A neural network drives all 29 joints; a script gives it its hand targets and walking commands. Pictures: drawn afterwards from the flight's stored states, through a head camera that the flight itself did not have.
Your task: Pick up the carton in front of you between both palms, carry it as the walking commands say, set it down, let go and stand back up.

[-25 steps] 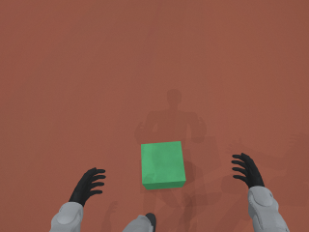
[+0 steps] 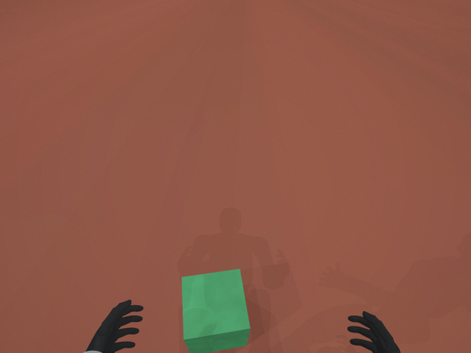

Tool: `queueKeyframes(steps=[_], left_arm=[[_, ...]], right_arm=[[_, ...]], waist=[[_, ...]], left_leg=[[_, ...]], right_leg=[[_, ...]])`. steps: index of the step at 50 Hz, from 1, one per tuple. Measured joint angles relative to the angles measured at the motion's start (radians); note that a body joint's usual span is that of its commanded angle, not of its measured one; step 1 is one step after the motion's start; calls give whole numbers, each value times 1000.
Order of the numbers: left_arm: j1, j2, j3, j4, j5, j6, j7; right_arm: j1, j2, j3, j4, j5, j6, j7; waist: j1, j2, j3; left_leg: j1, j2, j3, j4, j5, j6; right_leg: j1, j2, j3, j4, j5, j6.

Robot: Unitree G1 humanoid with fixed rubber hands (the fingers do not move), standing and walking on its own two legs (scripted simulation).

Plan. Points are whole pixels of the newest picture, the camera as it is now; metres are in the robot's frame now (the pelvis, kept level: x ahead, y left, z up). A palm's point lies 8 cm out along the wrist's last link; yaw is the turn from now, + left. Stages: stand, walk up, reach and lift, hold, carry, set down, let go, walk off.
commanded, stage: let go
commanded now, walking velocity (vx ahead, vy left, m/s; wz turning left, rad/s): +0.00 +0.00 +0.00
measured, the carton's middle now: (215, 312) +0.40 +0.08 -0.65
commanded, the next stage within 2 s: stand in 0.26 s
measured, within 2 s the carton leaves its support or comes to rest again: neither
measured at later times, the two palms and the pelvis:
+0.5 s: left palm out of the picture +0.13 +0.30 -0.10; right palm out of the picture +0.13 -0.27 -0.07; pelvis +0.00 +0.02 -0.01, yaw +0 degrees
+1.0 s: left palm out of the picture +0.13 +0.32 -0.11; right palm out of the picture +0.12 -0.26 -0.08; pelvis +0.01 +0.04 +0.00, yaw -1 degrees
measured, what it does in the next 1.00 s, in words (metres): stands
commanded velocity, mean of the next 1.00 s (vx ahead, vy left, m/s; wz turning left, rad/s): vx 0.00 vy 0.00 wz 0.00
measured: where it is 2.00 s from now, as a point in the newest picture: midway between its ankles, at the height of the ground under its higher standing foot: outside the picture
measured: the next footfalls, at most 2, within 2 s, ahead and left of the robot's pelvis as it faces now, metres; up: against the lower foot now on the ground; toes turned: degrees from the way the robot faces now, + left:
none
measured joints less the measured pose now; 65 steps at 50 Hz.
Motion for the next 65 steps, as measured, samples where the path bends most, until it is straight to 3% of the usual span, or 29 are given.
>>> queueKeyframes(steps=[13, 19, 26, 65], left_arm=[[-3, 18, -7, -32, 4, 96, 42], [-6, 76, -1, 118, 24, -29, 74], [10, 123, 9, 234, 23, -86, 75], [-33, 157, -32, 490, 9, -124, 88]], right_arm=[[-11, 7, 7, 30, -4, 7, -28], [-26, -52, 3, 176, -54, -40, -57], [-26, -114, -23, 266, -51, -69, -65], [-88, -146, 11, 503, -32, -89, -74]], waist=[[10, 14, -9], [13, -3, -70], [2, -22, -76], [-5, -4, -68]], left_leg=[[-4, -14, -10, 58, -25, 15], [-89, -5, -5, 123, -56, 22], [-103, -5, 8, 135, -74, 33], [-23, -14, 26, 18, -10, 46]], right_leg=[[17, -11, -12, 25, -14, 15], [-55, 0, -7, 56, -26, 21], [-62, -2, 6, 45, -27, 31], [13, -20, 24, -74, 43, 44]])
